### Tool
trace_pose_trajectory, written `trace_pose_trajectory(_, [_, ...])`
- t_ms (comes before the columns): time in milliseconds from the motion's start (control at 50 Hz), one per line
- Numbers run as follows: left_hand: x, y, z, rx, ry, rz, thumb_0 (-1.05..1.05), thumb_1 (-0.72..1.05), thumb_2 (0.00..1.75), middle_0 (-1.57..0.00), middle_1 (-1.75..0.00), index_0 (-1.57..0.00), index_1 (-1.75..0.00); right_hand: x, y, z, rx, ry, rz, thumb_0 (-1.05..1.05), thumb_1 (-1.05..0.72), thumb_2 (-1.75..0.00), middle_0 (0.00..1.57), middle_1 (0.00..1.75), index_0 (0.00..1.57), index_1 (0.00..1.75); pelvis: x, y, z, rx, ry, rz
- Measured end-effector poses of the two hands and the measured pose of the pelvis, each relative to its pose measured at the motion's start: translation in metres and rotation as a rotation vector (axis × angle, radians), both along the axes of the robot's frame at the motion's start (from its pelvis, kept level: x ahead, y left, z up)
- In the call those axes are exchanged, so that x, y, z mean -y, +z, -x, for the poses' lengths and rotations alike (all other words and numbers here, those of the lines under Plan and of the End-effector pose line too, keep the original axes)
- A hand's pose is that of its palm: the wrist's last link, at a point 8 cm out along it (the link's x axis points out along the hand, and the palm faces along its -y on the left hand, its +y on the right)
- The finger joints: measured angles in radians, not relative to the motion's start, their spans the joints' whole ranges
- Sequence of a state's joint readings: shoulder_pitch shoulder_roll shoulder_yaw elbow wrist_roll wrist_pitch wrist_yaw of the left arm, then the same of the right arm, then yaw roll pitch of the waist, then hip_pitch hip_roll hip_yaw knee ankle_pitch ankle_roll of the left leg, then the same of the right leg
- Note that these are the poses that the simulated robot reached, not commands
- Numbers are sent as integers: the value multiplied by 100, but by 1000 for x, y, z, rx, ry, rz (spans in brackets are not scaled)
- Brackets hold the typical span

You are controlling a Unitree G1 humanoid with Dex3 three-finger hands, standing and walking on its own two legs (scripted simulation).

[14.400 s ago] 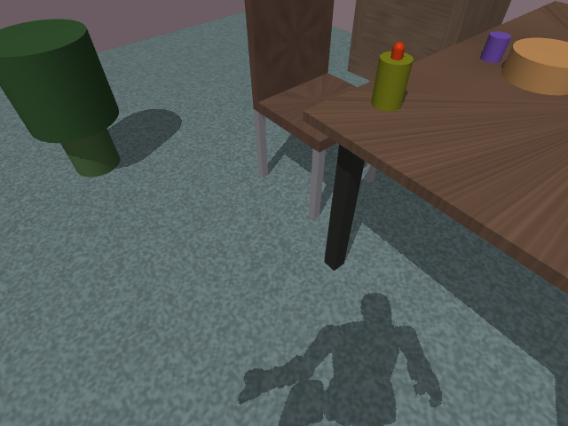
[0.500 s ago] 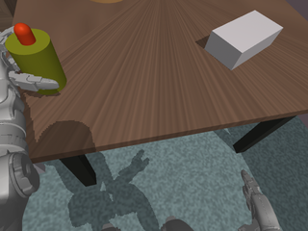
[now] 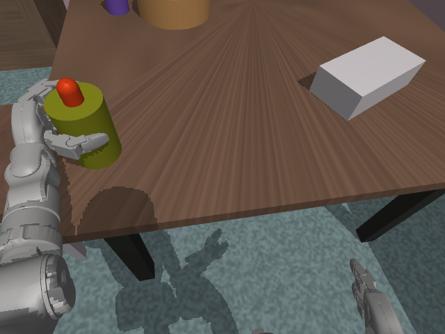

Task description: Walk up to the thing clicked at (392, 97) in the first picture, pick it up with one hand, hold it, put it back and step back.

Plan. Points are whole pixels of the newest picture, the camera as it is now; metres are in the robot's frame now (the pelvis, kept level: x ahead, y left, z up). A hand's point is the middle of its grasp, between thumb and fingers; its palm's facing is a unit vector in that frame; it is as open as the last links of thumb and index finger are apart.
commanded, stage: settle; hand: left
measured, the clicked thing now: (84, 121) +0.49 +0.20 +0.10
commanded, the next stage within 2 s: lift in 0.82 s
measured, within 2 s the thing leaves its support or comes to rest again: leaves its support in 0.18 s
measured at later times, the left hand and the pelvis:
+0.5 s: hand (65, 103) +0.48 +0.21 +0.15, palm faces +0.20 -0.98 -0.01, open 11.7 cm; pelvis -0.01 +0.00 +0.02, yaw +0 degrees
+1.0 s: hand (57, 90) +0.48 +0.21 +0.18, palm faces +0.19 -0.98 +0.00, open 11.7 cm; pelvis -0.01 +0.00 +0.02, yaw +0 degrees
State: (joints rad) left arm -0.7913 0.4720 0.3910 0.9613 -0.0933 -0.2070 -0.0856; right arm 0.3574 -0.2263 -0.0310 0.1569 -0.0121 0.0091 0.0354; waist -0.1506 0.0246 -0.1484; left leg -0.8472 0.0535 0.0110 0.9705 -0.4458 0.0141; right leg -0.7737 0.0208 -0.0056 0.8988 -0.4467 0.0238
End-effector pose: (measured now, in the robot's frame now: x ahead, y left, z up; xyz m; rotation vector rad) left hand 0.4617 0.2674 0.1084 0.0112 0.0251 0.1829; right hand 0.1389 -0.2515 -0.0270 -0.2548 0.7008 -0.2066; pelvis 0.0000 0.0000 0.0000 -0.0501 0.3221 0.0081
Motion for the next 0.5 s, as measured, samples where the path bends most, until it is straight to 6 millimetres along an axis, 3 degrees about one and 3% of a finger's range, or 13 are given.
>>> trace_pose_trajectory(260, [8,12,12,-28,14,8,-1,-61,92,-67,-101,-70,-102,10,1,1,-6,-37,19,-1,50,-6,6,5,5,5,3,8,3,56,4,-10])
trace_pose_trajectory(500, [7,46,10,-2,14,7,-1,-61,93,-65,-104,-67,-106,9,2,5,8,-70,3,-1,50,-6,6,5,5,5,0,15,6,87,3,-12])
